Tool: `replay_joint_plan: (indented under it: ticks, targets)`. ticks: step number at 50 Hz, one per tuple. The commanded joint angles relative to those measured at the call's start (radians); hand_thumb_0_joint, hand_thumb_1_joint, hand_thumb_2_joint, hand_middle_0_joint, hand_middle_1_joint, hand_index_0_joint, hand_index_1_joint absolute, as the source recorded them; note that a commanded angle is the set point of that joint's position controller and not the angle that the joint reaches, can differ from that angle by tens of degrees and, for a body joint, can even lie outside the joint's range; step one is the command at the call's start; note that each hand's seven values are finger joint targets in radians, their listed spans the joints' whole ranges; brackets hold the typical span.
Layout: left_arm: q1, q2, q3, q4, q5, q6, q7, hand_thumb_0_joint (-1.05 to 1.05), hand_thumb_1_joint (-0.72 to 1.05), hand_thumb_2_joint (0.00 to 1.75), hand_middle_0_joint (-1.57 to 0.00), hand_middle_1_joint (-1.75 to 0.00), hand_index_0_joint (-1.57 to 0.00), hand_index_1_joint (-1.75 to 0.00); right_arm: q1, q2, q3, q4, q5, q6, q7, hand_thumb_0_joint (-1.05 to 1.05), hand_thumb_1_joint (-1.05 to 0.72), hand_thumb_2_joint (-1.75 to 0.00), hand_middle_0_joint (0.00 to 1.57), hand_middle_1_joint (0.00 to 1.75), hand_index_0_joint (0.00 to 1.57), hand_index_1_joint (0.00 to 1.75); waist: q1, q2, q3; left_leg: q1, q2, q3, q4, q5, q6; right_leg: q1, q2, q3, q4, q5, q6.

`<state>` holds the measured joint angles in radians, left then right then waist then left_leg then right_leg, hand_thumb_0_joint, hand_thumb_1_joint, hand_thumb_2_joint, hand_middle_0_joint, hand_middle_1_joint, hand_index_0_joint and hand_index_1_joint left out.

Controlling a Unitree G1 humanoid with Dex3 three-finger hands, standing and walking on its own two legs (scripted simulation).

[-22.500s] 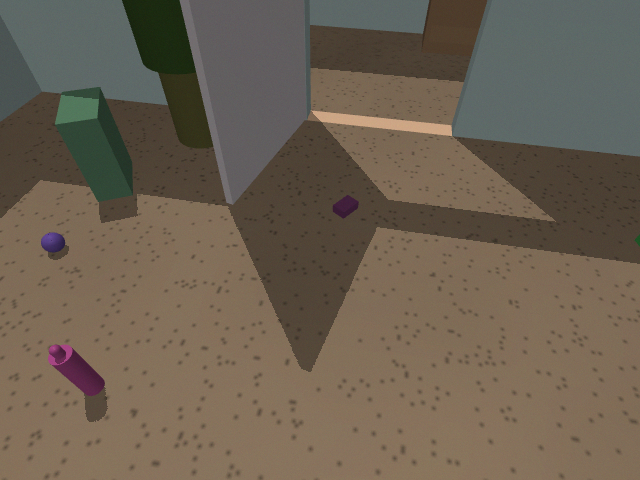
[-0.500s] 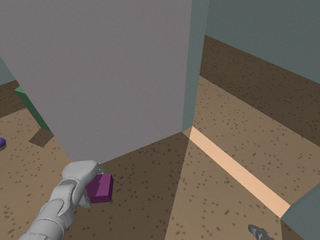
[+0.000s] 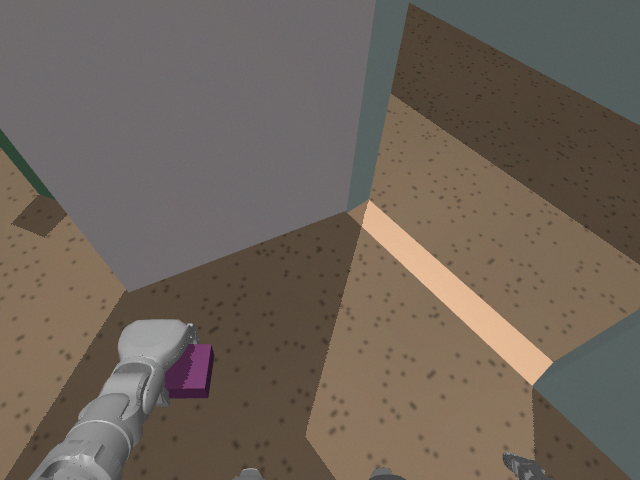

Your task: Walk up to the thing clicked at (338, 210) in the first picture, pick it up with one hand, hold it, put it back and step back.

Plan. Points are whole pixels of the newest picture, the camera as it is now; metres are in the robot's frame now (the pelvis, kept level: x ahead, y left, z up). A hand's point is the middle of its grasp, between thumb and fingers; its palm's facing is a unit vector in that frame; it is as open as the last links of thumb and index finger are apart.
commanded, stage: crouch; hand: left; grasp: from above
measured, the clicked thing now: (175, 370) +0.31 +0.22 -0.14
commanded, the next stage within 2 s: lower in 1.40 s
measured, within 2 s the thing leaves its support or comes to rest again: neither
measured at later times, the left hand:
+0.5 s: hand (197, 387) +0.35 +0.24 -0.36, palm faces -0.49 +0.01 -0.87, open 9.5 cm
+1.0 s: hand (209, 394) +0.36 +0.25 -0.50, palm faces -0.46 -0.01 -0.89, open 9.5 cm
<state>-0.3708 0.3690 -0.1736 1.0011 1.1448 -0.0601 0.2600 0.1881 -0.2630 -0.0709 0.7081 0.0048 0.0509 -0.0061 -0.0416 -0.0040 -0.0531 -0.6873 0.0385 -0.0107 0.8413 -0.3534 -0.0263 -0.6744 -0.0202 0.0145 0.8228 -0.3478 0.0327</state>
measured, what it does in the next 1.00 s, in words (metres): lowers itself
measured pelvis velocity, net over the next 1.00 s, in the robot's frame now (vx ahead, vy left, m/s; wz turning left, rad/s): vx -0.05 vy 0.01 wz -0.05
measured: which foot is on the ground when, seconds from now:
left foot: down 0.00-1.00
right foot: down 0.00-1.00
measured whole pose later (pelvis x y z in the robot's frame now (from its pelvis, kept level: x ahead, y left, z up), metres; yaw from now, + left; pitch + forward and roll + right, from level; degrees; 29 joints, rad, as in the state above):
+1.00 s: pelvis -0.05 +0.01 -0.32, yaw -3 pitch +36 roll -5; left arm -0.77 0.52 0.04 1.31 1.22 -0.09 0.45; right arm 0.11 -0.26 -0.05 0.74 -0.12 -0.08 0.09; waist -0.16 0.01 -0.14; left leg -2.09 0.01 -0.11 2.13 -0.68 -0.03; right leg -2.04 0.00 0.00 2.08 -0.68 0.06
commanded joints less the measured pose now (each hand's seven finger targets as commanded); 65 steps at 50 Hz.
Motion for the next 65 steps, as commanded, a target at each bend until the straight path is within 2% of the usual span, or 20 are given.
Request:
replay_joint_plan:
  ticks: [1, 5, 8, 10, 12, 14, 15, 20, 22, 24, 26, 28, 34, 35, 38, 43, 47, 53, 55, 65]
  targets:
    - [-0.380, 0.158, 0.085, -0.112, 0.036, -0.021, 0.143, 0.00, 0.70, 0.58, -1.08, -0.48, -1.09, -0.47, 0.063, -0.144, -0.060, -0.067, -0.022, -0.041, 0.002, 0.00, -0.89, -0.90, 0.20, 0.30, 0.20, 0.30, -0.032, 0.087, -0.410, -0.013, -0.047, 0.034, 0.161, 0.118, 0.015, -0.155, 0.028, -0.027, 0.122, 0.113, -0.052]
    - [-0.466, 0.219, 0.127, -0.039, 0.053, 0.001, 0.207, 0.00, 0.70, 0.52, -1.07, -0.45, -1.08, -0.43, 0.083, -0.157, -0.064, -0.045, -0.033, -0.054, -0.013, 0.00, -0.89, -0.90, 0.20, 0.30, 0.20, 0.30, -0.048, 0.113, -0.508, -0.151, -0.040, 0.017, 0.295, 0.082, 0.020, -0.329, 0.039, -0.048, 0.277, 0.070, -0.059]
    - [-0.480, 0.212, 0.135, 0.030, 0.036, 0.022, 0.225, 0.00, 0.66, 0.56, -1.05, -0.43, -1.05, -0.43, 0.093, -0.157, -0.066, -0.029, -0.044, -0.071, -0.021, 0.00, -0.88, -0.89, 0.20, 0.30, 0.20, 0.30, -0.064, 0.085, -0.558, -0.317, -0.038, 0.006, 0.401, 0.030, 0.031, -0.430, 0.041, -0.052, 0.384, 0.033, -0.057]
    - [-0.512, 0.263, 0.166, 0.000, 0.030, 0.034, 0.231, 0.00, 0.64, 0.56, -1.03, -0.45, -1.03, -0.45, 0.097, -0.162, -0.069, -0.030, -0.050, -0.078, -0.025, 0.00, -0.88, -0.89, 0.20, 0.30, 0.20, 0.30, -0.049, 0.110, -0.649, -0.369, -0.043, 0.008, 0.459, 0.009, 0.036, -0.451, 0.034, -0.047, 0.445, 0.017, -0.059]
    - [-0.494, 0.256, 0.166, 0.015, 0.019, 0.047, 0.224, 0.00, 0.62, 0.59, -1.04, -0.44, -1.03, -0.44, 0.097, -0.156, -0.069, -0.026, -0.053, -0.081, -0.025, 0.00, -0.89, -0.90, 0.20, 0.30, 0.20, 0.30, -0.047, 0.102, -0.686, -0.428, -0.045, 0.011, 0.501, -0.014, 0.035, -0.482, 0.032, -0.049, 0.494, -0.004, -0.061]
    - [-0.526, 0.247, 0.160, 0.026, 0.008, 0.049, 0.210, 0.00, 0.64, 0.61, -1.05, -0.46, -1.04, -0.46, 0.100, -0.159, -0.071, -0.021, -0.061, -0.089, -0.024, 0.00, -0.88, -0.89, 0.20, 0.30, 0.20, 0.30, -0.067, 0.102, -0.692, -0.473, -0.041, -0.002, 0.545, -0.050, 0.034, -0.557, 0.029, -0.054, 0.541, -0.031, -0.059]
    - [-0.550, 0.287, 0.179, 0.019, 0.009, 0.048, 0.204, 0.00, 0.62, 0.63, -1.04, -0.46, -1.03, -0.47, 0.103, -0.163, -0.070, -0.019, -0.061, -0.090, -0.025, 0.00, -0.89, -0.90, 0.20, 0.30, 0.20, 0.30, -0.063, 0.109, -0.712, -0.475, -0.040, -0.011, 0.561, -0.064, 0.031, -0.586, 0.029, -0.058, 0.568, -0.050, -0.061]
    - [-0.552, 0.273, 0.177, 0.065, 0.001, 0.020, 0.173, 0.00, 0.66, 0.63, -1.06, -0.45, -1.06, -0.46, 0.106, -0.167, -0.067, -0.021, -0.070, -0.103, -0.013, 0.00, -0.89, -0.90, 0.20, 0.30, 0.20, 0.30, -0.090, 0.118, -0.693, -0.562, -0.038, -0.061, 0.637, -0.184, 0.026, -0.787, 0.022, -0.084, 0.684, -0.163, -0.066]
    - [-0.582, 0.309, 0.194, 0.049, 0.006, -0.002, 0.169, 0.00, 0.68, 0.63, -1.08, -0.44, -1.08, -0.45, 0.112, -0.168, -0.063, -0.020, -0.072, -0.110, -0.007, 0.00, -0.88, -0.90, 0.20, 0.30, 0.20, 0.30, -0.094, 0.115, -0.724, -0.612, -0.046, -0.051, 0.686, -0.202, 0.032, -0.803, 0.021, -0.082, 0.713, -0.179, -0.066]
    - [-0.566, 0.280, 0.188, 0.055, 0.008, -0.021, 0.167, 0.00, 0.70, 0.64, -1.09, -0.44, -1.09, -0.45, 0.119, -0.167, -0.061, -0.014, -0.078, -0.118, 0.003, 0.00, -0.88, -0.89, 0.20, 0.30, 0.20, 0.30, -0.105, 0.096, -0.750, -0.659, -0.051, -0.038, 0.747, -0.184, 0.040, -0.819, 0.020, -0.083, 0.742, -0.160, -0.062]
    - [-0.584, 0.333, 0.213, 0.033, 0.020, -0.042, 0.179, 0.00, 0.69, 0.69, -1.09, -0.47, -1.08, -0.48, 0.119, -0.173, -0.054, -0.006, -0.081, -0.127, 0.010, 0.00, -0.89, -0.90, 0.20, 0.30, 0.20, 0.30, -0.093, 0.123, -0.782, -0.682, -0.056, -0.028, 0.789, -0.172, 0.040, -0.851, 0.021, -0.080, 0.777, -0.152, -0.062]
    - [-0.609, 0.321, 0.206, 0.027, 0.030, -0.063, 0.189, 0.00, 0.72, 0.72, -1.12, -0.48, -1.11, -0.50, 0.125, -0.176, -0.051, 0.004, -0.090, -0.136, 0.020, 0.00, -0.89, -0.90, 0.20, 0.30, 0.20, 0.30, -0.114, 0.151, -0.776, -0.691, -0.055, -0.033, 0.826, -0.161, 0.037, -0.901, 0.017, -0.086, 0.811, -0.141, -0.061]
    - [-0.659, 0.388, 0.260, 0.003, 0.077, -0.081, 0.253, 0.00, 0.70, 0.71, -1.12, -0.44, -1.10, -0.46, 0.132, -0.189, -0.051, 0.017, -0.110, -0.145, 0.042, 0.00, -0.89, -0.90, 0.20, 0.30, 0.20, 0.30, -0.109, 0.231, -0.847, -0.669, -0.049, -0.031, 0.923, -0.061, 0.027, -0.991, 0.016, -0.092, 0.925, -0.074, -0.066]
    - [-0.656, 0.362, 0.247, 0.016, 0.086, -0.079, 0.258, 0.00, 0.70, 0.70, -1.12, -0.44, -1.11, -0.46, 0.138, -0.183, -0.049, 0.016, -0.115, -0.146, 0.050, 0.00, -0.89, -0.90, 0.20, 0.30, 0.20, 0.30, -0.115, 0.244, -0.835, -0.671, -0.048, -0.028, 0.936, -0.048, 0.026, -0.996, 0.013, -0.094, 0.938, -0.064, -0.066]
    - [-0.661, 0.376, 0.257, 0.069, 0.094, -0.066, 0.269, 0.00, 0.71, 0.70, -1.13, -0.44, -1.11, -0.46, 0.134, -0.187, -0.045, 0.013, -0.120, -0.144, 0.061, 0.00, -0.90, -0.90, 0.20, 0.30, 0.20, 0.30, -0.120, 0.233, -0.819, -0.716, -0.048, -0.019, 0.973, -0.058, 0.030, -1.019, 0.020, -0.100, 0.960, -0.062, -0.066]
    - [-0.672, 0.340, 0.238, 0.145, 0.075, -0.038, 0.264, 0.00, 0.72, 0.72, -1.13, -0.45, -1.11, -0.47, 0.121, -0.189, -0.042, 0.015, -0.129, -0.146, 0.074, 0.00, -0.89, -0.90, 0.20, 0.30, 0.20, 0.30, -0.135, 0.218, -0.774, -0.818, -0.050, -0.007, 1.027, -0.118, 0.039, -1.052, 0.021, -0.104, 0.992, -0.094, -0.061]
    - [-0.664, 0.374, 0.240, 0.165, 0.061, -0.039, 0.235, 0.00, 0.71, 0.75, -1.13, -0.45, -1.11, -0.48, 0.115, -0.193, -0.043, 0.013, -0.122, -0.140, 0.082, 0.00, -0.89, -0.90, 0.20, 0.30, 0.20, 0.30, -0.122, 0.203, -0.785, -0.869, -0.051, -0.005, 1.059, -0.126, 0.045, -1.041, 0.031, -0.111, 1.027, -0.098, -0.061]
    - [-0.694, 0.382, 0.244, 0.179, 0.064, -0.068, 0.217, 0.00, 0.71, 0.69, -1.12, -0.45, -1.10, -0.46, 0.120, -0.201, -0.037, 0.017, -0.128, -0.138, 0.091, 0.00, -0.90, -0.90, 0.20, 0.30, 0.20, 0.30, -0.145, 0.204, -0.734, -0.919, -0.050, -0.011, 1.115, -0.145, 0.044, -1.107, 0.033, -0.116, 1.077, -0.112, -0.061]
    - [-0.718, 0.434, 0.269, 0.164, 0.072, -0.084, 0.224, 0.00, 0.68, 0.67, -1.11, -0.42, -1.09, -0.44, 0.110, -0.208, -0.037, 0.021, -0.125, -0.138, 0.093, 0.00, -0.90, -0.90, 0.20, 0.30, 0.20, 0.30, -0.134, 0.208, -0.733, -0.945, -0.050, -0.010, 1.127, -0.159, 0.045, -1.126, 0.035, -0.118, 1.095, -0.126, -0.063]
    - [-0.737, 0.455, 0.290, 0.216, 0.101, -0.111, 0.273, 0.00, 0.67, 0.64, -1.09, -0.42, -1.08, -0.43, 0.113, -0.211, -0.028, 0.032, -0.141, -0.145, 0.112, 0.00, -0.90, -0.90, 0.20, 0.30, 0.20, 0.30, -0.148, 0.222, -0.731, -1.001, -0.054, 0.001, 1.187, -0.227, 0.047, -1.192, 0.042, -0.128, 1.146, -0.191, -0.066]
